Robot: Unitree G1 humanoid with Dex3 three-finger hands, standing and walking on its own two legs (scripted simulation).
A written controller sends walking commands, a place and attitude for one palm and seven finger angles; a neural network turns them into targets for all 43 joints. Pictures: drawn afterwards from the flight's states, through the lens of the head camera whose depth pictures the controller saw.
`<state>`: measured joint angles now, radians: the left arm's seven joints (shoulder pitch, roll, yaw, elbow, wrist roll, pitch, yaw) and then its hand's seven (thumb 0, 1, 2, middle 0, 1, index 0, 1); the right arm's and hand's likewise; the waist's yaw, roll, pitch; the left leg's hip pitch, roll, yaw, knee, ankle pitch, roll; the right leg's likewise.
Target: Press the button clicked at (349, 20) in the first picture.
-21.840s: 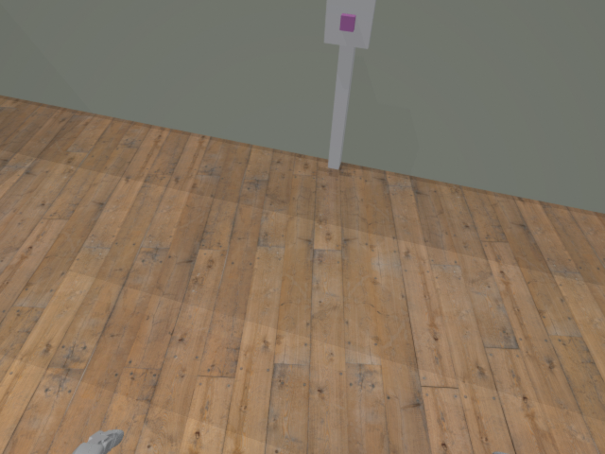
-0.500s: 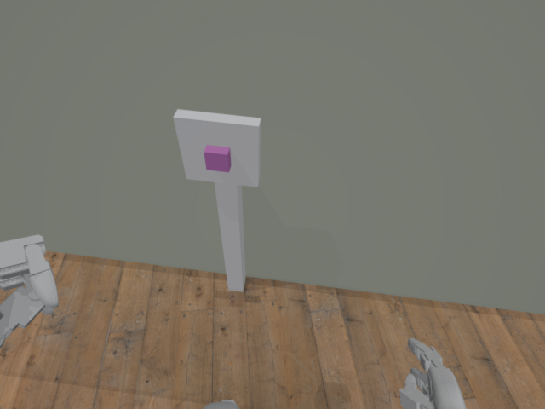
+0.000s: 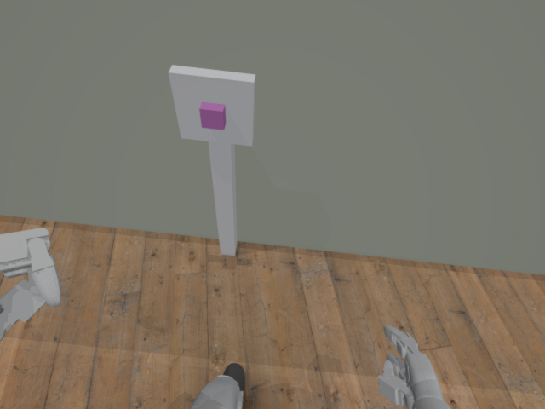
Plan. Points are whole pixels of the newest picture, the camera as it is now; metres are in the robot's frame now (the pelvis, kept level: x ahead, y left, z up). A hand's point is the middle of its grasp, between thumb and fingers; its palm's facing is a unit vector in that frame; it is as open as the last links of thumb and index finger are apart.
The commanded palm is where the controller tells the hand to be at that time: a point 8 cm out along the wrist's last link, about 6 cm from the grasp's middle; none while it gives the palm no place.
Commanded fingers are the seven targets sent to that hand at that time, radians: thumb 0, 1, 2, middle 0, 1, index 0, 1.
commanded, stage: stop stepping back and stand still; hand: left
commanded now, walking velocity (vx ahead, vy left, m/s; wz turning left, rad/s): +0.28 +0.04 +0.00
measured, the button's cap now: (213, 115) +0.69 +0.21 -0.02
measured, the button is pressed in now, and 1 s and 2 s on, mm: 0 0 0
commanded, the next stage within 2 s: let the arm hang, fingers relaxed in 1.10 s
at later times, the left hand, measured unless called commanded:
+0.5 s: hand out of the picture +0.14 +0.27 +0.17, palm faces +0.43 -0.81 -0.39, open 3.1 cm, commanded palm +0.06 +0.30 +0.19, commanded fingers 0.00 0.90 0.90 -1.30 -1.50 -1.30 -1.50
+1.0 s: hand out of the picture +0.10 +0.25 +0.18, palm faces +0.42 -0.81 -0.41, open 3.1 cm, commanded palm +0.03 +0.29 +0.19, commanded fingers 0.00 0.90 0.90 -1.30 -1.50 -1.30 -1.50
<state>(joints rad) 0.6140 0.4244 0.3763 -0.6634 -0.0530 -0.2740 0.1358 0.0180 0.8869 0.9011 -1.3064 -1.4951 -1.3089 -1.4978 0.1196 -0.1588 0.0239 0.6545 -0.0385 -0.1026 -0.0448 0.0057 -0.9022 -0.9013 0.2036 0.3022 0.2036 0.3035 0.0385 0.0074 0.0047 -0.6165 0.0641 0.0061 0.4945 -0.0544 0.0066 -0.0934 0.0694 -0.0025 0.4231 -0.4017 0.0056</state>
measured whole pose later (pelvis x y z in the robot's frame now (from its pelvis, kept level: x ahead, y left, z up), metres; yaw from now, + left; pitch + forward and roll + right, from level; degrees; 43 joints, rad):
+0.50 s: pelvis -0.06 +0.01 +0.01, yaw +2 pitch -1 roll +0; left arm 0.54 0.40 0.37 -0.55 -0.03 -0.18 0.17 0.02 0.89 0.90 -1.31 -1.50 -1.31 -1.50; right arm 0.22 -0.19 0.00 0.66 -0.01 -0.15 -0.07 0.01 -0.91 -0.90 0.20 0.30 0.20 0.30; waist -0.01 -0.06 0.01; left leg -0.33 -0.01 0.04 0.53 -0.19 0.04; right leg -0.26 -0.01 0.01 0.76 -0.47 0.02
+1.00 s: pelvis -0.09 +0.01 +0.02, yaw +2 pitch -1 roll -1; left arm 0.57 0.36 0.33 -0.55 -0.01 -0.20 0.17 0.02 0.89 0.90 -1.31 -1.49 -1.31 -1.50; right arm 0.23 -0.20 0.02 0.64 -0.01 -0.15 -0.08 0.01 -0.90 -0.90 0.20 0.30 0.20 0.30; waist 0.00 -0.02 0.02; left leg -0.27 0.00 0.01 0.48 -0.19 0.01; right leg -0.23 0.00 -0.05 0.47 -0.22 -0.01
